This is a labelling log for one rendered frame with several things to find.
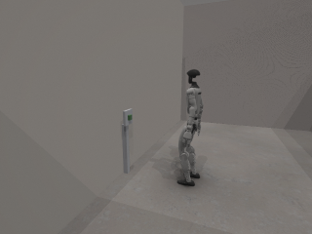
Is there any robot left forearm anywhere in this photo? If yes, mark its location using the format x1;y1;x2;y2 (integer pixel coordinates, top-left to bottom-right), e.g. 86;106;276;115
186;107;196;132

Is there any robot left foot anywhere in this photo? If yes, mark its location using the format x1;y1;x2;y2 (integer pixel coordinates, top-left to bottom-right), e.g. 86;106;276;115
177;179;195;186

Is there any robot left thigh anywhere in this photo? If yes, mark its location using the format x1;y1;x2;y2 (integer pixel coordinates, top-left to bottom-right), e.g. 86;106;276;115
178;126;194;158

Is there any robot left upper arm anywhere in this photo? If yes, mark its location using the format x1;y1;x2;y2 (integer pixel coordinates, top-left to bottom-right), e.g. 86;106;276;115
186;88;197;112

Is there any robot left hand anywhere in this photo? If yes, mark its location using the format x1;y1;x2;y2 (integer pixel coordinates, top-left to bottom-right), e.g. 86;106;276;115
182;131;192;147

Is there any robot right upper arm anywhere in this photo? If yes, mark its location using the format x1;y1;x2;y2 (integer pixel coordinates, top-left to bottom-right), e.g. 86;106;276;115
200;95;204;109

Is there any panel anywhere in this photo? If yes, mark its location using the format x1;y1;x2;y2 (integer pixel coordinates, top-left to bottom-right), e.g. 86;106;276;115
122;108;133;174

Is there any robot right hand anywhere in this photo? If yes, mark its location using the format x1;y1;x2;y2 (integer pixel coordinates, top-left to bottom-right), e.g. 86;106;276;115
194;123;201;136

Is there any robot right forearm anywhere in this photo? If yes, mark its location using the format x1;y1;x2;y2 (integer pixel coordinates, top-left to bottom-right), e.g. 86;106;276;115
197;107;203;124

